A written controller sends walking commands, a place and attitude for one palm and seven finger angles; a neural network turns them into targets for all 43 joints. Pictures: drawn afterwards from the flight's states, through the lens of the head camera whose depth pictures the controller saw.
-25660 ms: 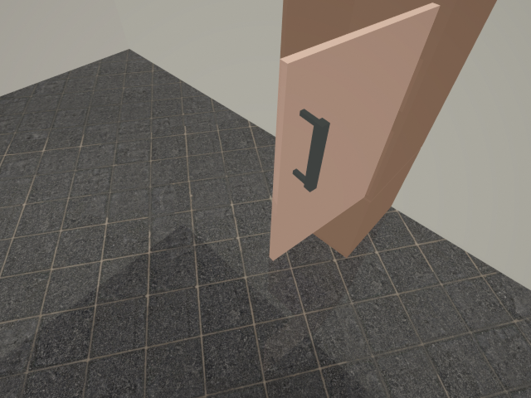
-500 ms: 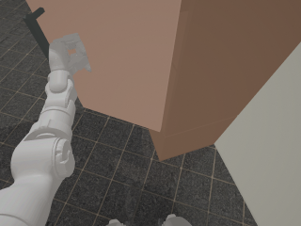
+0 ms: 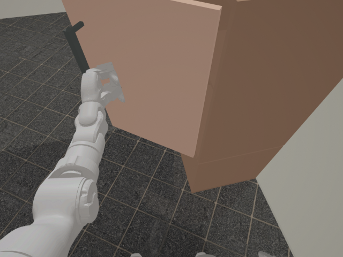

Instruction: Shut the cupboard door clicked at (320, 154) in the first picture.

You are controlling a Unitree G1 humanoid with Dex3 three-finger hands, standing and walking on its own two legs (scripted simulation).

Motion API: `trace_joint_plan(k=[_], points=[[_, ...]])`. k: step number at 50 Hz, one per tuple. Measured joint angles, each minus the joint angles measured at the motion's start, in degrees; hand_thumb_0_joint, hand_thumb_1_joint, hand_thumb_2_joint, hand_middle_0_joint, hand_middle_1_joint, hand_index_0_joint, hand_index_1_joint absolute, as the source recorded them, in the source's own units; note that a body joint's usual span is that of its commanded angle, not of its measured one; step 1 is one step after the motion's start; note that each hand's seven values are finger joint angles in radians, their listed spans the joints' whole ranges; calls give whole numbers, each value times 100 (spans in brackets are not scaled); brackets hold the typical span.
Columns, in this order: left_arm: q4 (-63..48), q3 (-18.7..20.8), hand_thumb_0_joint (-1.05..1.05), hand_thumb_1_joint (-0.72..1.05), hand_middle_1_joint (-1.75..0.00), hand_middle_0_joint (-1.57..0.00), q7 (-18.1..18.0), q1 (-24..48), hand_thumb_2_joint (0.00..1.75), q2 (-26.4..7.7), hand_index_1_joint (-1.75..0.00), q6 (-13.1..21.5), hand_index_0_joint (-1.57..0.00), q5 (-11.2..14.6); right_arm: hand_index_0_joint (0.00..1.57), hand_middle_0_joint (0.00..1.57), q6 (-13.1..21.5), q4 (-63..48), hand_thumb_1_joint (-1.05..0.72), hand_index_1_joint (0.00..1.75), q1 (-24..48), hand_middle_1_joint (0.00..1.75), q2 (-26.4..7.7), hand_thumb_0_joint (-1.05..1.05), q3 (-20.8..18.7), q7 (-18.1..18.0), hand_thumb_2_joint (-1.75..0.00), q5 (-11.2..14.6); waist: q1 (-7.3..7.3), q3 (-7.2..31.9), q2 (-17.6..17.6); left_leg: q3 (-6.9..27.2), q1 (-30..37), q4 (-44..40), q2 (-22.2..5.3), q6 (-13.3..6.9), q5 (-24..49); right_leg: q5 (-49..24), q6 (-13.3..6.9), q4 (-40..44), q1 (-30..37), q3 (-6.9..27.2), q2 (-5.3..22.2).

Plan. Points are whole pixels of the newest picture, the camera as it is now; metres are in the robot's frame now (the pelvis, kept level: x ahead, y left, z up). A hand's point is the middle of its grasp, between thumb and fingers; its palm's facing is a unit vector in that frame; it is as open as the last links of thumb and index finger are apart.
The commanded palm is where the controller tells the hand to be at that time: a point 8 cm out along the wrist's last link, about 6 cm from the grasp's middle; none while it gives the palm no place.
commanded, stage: draw the hand back to the body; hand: left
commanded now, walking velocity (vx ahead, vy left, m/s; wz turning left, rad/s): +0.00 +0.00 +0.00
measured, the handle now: (84, 53) +0.65 +0.21 +0.10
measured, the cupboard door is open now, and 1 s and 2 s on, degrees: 53 53 53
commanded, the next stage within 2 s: step back with the hand held close in 1.48 s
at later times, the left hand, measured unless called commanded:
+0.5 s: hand (64, 133) +0.34 +0.18 +0.15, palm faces +0.09 -0.99 -0.13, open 3.1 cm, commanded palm +0.30 +0.23 +0.16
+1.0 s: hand out of the picture +0.22 +0.27 +0.18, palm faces +0.41 -0.84 -0.35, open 5.3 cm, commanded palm +0.17 +0.31 +0.20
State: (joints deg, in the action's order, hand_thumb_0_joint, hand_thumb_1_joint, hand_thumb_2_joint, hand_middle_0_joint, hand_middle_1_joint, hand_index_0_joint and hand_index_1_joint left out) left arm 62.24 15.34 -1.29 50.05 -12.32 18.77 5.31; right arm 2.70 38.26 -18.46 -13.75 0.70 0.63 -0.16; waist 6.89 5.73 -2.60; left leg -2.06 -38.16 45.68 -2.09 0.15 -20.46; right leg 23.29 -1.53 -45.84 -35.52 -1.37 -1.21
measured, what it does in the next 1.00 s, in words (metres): stands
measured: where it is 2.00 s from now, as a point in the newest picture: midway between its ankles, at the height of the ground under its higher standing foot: outside the picture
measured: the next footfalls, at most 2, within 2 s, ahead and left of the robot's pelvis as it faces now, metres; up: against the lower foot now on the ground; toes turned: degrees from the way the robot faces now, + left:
none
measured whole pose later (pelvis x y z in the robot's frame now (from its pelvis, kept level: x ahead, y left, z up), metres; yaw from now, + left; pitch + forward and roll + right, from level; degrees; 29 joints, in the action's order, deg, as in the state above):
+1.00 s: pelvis +0.01 +0.02 +0.04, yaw +1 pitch -4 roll +0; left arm -14.3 15.4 -5.5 -19.7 -18.3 3.8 4.3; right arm 1.9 36.2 -11.4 -12.5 2.7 -4.1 1.1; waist -2.6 -0.6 -4.6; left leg -2.4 -6.4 23.4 0.2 -1.1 -12.7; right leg 14.7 0.1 -22.0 -3.0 -1.1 0.4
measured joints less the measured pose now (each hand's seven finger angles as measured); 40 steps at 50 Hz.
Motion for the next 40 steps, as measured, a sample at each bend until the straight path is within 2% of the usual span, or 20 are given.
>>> trace_joint_plan(k=[4, 11, 17, 21, 24, 29, 35, 40], points=[[-667, 2, 2, 90, -150, -130, 193, -713, 90, -161, -150, 148, -130, -45, 20, 21, -74, -17, -90, 30, -288, 30, 5, 0, -23, -1, -90, 50, -75, 46, -45, -88, 189, -96, -31, 1, -2, -17, -2, 63, 136, 90, -31], [-2031, -276, 2, 90, -150, -130, 608, -2074, 90, -123, -150, -525, -130, 503, 20, 21, -164, 81, -90, 30, -503, 30, -76, 1, -77, -172, -90, 271, -294, -3, -98, -53, 875, -450, -42, 0, 85, -147, 7, 517, 880, 58, -55], [-3076, -570, 2, 90, -150, -130, 697, -2749, 90, -49, -150, -719, -130, 571, 20, 20, 43, 66, -90, 30, -100, 30, -150, 1, -78, -347, -90, 326, -430, -99, -62, 6, 1293, -636, -1, -19, 184, -251, 24, 758, 1350, -1, -23], [-3520, -577, 2, 90, -147, -128, 849, -3099, 90, -93, -147, -1022, -128, 665, 20, 20, 133, -68, -91, 30, 278, 30, -180, 1, -20, -405, -90, 365, -519, -117, -62, -20, 1536, -795, 44, -43, 269, -314, 49, 870, 1569, 21, 19], [-4219, -694, 2, 90, -142, -123, 477, -3670, 90, -204, -143, -1143, -123, 360, 20, 20, 67, -247, -91, 30, 554, 30, -110, 1, 12, -492, -90, 356, -550, -193, -57, -58, 1851, -1068, 82, -46, 386, -407, 75, 1089, 1852, 58, 52], [-5260, -859, 2, 90, -131, -113, -15, -4549, 90, -260, -131, -1277, -113, 62, 20, 20, -14, -430, -91, 30, 838, 30, -21, 1, 93, -556, -90, 327, -702, -372, -61, -43, 2315, -1501, 132, -79, 584, -607, 98, 1541, 2336, 40, 88], [-6041, -857, 2, 89, -115, -98, -294, -5197, 90, -315, -115, -1438, -98, -95, 20, 20, -30, -399, -90, 30, 983, 30, 53, 1, 212, -567, -90, 247, -891, -604, -74, 1, 2738, -1887, 183, -103, 752, -787, 122, 1981, 2804, -7, 125], [-6730, -647, 2, 89, -100, -85, -396, -5794, 90, -409, -100, -1473, -85, -123, 20, 21, -24, -335, -90, 30, 922, 30, 123, 1, 270, -532, -90, 175, -934, -639, -137, -9, 2981, -2114, 217, -121, 815, -861, 145, 2221, 3052, 1, 154]])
